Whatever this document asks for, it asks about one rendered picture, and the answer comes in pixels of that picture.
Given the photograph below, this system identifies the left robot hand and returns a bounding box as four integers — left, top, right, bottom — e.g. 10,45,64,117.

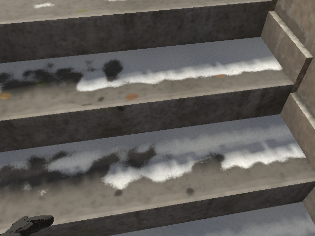
0,215,54,236

